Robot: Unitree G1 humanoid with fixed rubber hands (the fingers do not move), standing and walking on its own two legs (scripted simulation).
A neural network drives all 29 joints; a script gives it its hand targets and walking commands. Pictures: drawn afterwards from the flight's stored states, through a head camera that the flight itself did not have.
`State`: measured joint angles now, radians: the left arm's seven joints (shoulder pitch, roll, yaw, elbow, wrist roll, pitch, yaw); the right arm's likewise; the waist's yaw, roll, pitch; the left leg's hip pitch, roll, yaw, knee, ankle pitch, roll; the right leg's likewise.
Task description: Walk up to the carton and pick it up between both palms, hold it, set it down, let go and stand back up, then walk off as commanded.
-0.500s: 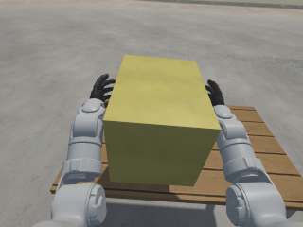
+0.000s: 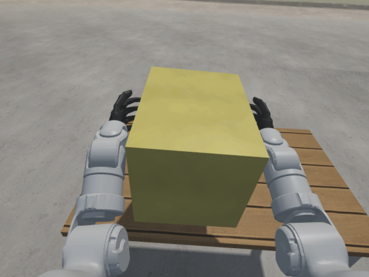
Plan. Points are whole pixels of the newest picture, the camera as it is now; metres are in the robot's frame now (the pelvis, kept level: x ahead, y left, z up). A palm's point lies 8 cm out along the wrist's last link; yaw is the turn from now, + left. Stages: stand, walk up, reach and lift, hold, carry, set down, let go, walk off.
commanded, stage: hold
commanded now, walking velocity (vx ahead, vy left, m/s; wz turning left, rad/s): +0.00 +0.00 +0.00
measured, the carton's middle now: (190, 141) +0.38 +0.02 +0.15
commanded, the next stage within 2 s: none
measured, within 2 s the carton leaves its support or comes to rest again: neither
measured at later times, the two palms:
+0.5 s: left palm (119, 125) +0.36 +0.18 +0.21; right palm (263, 131) +0.37 -0.14 +0.20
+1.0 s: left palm (119, 125) +0.36 +0.18 +0.21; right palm (263, 131) +0.37 -0.14 +0.20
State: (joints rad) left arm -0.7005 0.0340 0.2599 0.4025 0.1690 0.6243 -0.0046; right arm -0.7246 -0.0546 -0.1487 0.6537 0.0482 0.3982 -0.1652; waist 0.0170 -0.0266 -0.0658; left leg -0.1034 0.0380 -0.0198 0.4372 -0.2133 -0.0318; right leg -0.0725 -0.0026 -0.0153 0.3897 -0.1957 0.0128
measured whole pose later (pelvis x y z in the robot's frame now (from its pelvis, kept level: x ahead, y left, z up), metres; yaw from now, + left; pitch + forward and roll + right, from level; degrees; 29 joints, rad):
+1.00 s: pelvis +0.00 +0.00 +0.00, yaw +0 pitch -7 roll -1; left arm -0.70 0.03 0.26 0.40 0.17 0.62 -0.01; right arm -0.72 -0.05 -0.15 0.65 0.05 0.40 -0.17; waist 0.02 -0.03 -0.06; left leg -0.10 0.04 -0.02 0.43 -0.21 -0.03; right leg -0.07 0.00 -0.02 0.39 -0.20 0.01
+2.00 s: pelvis +0.00 +0.00 +0.00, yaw +0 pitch -7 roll -1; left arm -0.70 0.03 0.26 0.40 0.17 0.62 -0.01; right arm -0.72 -0.05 -0.15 0.65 0.05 0.39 -0.17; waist 0.02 -0.03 -0.06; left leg -0.10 0.04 -0.02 0.43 -0.21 -0.03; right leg -0.07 0.00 -0.02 0.39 -0.20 0.01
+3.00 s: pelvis +0.00 +0.00 +0.00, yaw +0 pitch -7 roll -1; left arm -0.70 0.03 0.26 0.40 0.17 0.63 -0.01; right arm -0.72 -0.05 -0.15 0.65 0.05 0.39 -0.17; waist 0.02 -0.03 -0.06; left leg -0.10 0.04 -0.02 0.43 -0.21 -0.03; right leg -0.07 0.00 -0.02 0.39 -0.20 0.01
